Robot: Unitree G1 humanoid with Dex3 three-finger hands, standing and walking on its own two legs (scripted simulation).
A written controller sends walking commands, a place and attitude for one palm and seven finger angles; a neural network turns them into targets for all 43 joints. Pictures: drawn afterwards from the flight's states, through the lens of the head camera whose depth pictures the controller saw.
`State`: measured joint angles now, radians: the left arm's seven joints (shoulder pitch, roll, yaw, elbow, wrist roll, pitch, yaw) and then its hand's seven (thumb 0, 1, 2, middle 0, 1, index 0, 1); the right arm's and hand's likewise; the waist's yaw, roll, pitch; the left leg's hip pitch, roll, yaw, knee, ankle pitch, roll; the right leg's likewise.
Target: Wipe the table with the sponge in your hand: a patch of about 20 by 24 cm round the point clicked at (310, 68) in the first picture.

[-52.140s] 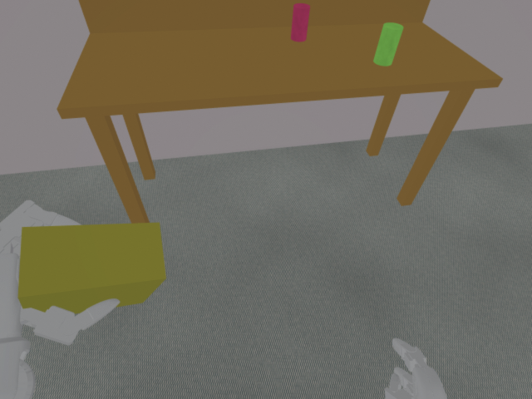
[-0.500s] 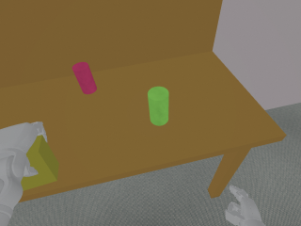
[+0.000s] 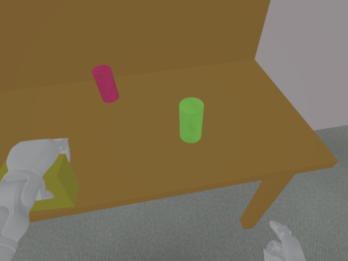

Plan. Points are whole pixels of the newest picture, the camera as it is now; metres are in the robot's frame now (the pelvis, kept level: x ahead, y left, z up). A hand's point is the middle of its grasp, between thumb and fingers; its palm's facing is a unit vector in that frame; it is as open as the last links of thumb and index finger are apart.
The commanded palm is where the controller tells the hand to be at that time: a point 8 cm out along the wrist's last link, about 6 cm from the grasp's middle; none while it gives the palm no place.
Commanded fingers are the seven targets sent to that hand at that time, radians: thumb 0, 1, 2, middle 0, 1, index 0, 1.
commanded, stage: lower the sponge onto the table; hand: left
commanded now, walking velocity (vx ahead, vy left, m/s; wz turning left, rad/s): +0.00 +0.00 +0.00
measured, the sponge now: (45, 188) +0.23 +0.37 +0.01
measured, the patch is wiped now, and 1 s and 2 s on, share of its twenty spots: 0.00 0.00 0.05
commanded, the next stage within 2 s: wipe forward along the first lane in 0.78 s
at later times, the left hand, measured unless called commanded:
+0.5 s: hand (46, 168) +0.26 +0.35 +0.06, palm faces -0.10 +0.02 -0.99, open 10.4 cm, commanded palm +0.24 +0.34 +0.11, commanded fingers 0.00 0.10 1.30 -1.20 -1.60 -1.20 -1.60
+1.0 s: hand (49, 167) +0.27 +0.35 +0.05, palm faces -0.09 +0.01 -1.00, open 10.4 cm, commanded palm +0.26 +0.34 +0.09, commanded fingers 0.00 0.10 1.30 -1.20 -1.60 -1.20 -1.60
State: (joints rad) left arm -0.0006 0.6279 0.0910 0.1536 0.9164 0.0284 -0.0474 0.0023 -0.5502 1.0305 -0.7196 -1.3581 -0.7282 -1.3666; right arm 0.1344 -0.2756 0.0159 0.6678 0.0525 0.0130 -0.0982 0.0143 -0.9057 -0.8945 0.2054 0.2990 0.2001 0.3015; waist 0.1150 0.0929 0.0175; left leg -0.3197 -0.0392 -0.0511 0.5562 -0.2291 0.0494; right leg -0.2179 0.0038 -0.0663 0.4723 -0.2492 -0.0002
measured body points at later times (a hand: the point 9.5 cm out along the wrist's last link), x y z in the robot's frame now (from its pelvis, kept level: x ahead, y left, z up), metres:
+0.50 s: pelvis +0.01 -0.01 +0.00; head +0.03 -0.03 +0.45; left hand +0.26 +0.35 +0.11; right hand +0.19 -0.26 -0.11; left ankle +0.04 +0.08 -0.73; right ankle +0.00 -0.13 -0.73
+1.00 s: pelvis +0.01 -0.01 -0.01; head +0.03 -0.03 +0.44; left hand +0.27 +0.35 +0.11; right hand +0.19 -0.25 -0.12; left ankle +0.04 +0.08 -0.73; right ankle +0.00 -0.13 -0.73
